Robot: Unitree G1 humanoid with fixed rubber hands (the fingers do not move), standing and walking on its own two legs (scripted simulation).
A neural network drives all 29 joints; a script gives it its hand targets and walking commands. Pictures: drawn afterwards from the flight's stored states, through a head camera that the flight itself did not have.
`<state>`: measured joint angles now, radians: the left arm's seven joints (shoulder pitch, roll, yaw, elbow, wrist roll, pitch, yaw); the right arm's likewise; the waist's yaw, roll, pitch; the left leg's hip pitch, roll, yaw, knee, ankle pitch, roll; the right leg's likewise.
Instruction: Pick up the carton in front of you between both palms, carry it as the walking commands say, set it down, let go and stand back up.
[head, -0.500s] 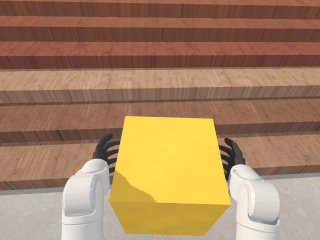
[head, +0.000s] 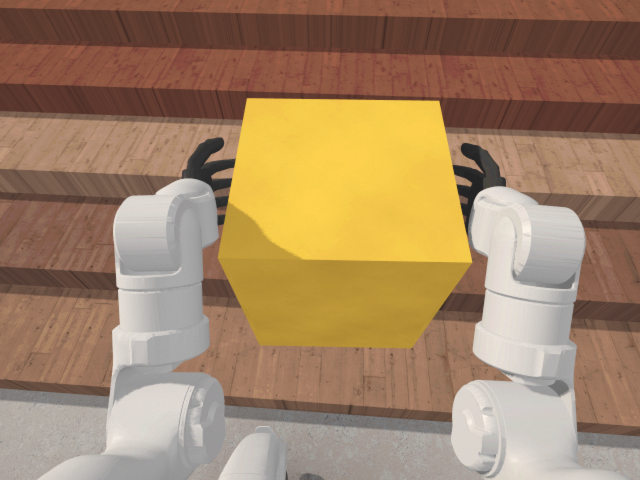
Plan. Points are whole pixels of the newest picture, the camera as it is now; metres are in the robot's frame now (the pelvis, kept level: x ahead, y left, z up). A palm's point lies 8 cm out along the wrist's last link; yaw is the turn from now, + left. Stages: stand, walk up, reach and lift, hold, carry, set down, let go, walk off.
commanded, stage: carry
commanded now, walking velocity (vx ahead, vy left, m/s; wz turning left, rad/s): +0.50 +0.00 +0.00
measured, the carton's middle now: (338, 237) +0.39 +0.02 +0.08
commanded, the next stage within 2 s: none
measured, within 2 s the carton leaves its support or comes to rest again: neither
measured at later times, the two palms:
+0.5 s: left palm (286, 39) +0.74 +0.13 +0.15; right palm (474, 51) +0.71 -0.17 +0.15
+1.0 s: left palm out of the picture +1.06 +0.15 +0.35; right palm out of the picture +1.07 -0.15 +0.34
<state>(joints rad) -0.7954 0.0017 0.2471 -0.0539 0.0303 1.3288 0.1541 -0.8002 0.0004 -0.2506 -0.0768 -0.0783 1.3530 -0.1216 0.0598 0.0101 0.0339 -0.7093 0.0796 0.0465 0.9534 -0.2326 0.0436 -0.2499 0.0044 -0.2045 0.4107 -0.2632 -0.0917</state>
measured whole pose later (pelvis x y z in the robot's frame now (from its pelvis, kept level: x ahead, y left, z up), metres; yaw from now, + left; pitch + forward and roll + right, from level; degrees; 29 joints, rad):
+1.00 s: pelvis +0.68 -0.01 +0.13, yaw +0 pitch +4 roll +3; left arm -0.97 0.07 0.28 0.19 0.01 1.36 0.14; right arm -0.95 -0.02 -0.28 0.12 -0.11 1.38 -0.12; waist 0.05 -0.02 -0.07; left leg -0.90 0.02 0.19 1.15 -0.37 0.14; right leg 0.00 -0.06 -0.14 0.34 -0.29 -0.06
